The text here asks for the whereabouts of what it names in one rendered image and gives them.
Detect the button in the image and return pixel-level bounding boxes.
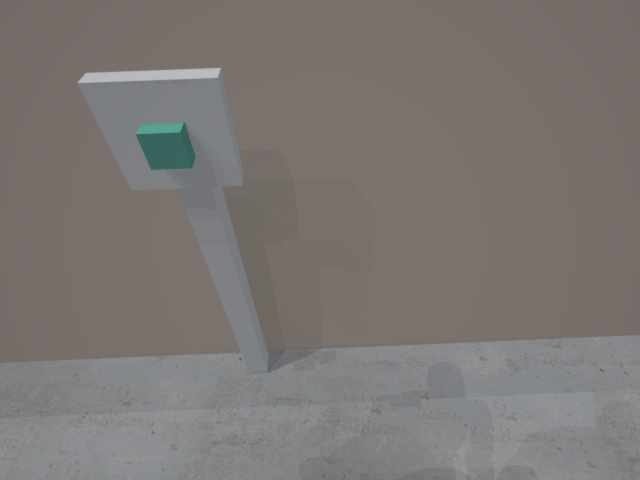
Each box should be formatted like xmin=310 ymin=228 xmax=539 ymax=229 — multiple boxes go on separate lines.
xmin=136 ymin=122 xmax=196 ymax=170

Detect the panel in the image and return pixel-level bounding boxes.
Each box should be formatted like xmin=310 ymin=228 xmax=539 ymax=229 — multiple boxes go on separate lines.
xmin=77 ymin=68 xmax=269 ymax=374

